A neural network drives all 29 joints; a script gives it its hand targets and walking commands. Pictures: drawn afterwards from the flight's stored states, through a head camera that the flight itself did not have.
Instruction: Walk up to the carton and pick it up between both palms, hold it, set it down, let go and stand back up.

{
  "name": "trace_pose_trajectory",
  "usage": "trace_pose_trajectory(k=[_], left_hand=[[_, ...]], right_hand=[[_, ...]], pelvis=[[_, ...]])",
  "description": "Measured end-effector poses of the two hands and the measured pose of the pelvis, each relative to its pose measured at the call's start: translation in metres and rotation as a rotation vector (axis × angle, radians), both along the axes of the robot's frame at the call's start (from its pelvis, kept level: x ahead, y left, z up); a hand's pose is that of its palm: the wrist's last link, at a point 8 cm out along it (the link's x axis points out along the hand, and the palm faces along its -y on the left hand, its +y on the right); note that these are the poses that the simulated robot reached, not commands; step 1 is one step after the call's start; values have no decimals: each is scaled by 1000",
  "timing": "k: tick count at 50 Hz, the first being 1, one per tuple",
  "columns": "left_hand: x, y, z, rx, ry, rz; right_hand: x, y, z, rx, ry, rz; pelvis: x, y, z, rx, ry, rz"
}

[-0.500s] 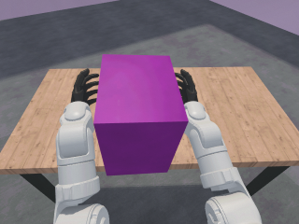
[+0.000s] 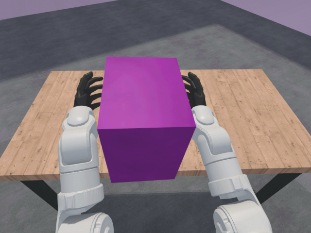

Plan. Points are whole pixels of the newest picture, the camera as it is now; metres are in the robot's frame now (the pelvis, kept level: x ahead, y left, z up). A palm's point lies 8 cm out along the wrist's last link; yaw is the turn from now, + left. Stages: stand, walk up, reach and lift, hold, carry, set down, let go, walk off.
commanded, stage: hold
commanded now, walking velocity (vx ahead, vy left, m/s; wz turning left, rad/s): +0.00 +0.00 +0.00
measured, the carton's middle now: (142, 122) +0.35 +0.00 +0.11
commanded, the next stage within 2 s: none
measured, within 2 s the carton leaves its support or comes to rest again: neither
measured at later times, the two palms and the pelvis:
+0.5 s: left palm (83, 107) +0.35 +0.13 +0.18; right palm (196, 104) +0.36 -0.13 +0.15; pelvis +0.00 +0.00 +0.00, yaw +0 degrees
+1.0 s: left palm (83, 107) +0.35 +0.13 +0.18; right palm (195, 104) +0.36 -0.13 +0.15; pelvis +0.00 +0.00 +0.00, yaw +0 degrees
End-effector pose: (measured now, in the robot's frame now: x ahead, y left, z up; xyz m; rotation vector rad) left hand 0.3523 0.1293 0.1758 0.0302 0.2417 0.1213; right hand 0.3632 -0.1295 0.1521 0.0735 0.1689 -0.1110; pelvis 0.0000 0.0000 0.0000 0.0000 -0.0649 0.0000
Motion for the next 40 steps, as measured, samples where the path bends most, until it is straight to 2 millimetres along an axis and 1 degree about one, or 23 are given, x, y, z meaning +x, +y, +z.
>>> trace_pose_trajectory(k=[8, 40], left_hand=[[-1, 1, 2, 1, -6, 3], [-2, 1, 2, 2, -4, 5]], right_hand=[[0, 1, 3, 2, -6, 3], [0, 1, 2, 0, -4, 5]], pelvis=[[0, 0, 0, 0, -3, 1], [-2, -1, 0, 0, -1, 5]])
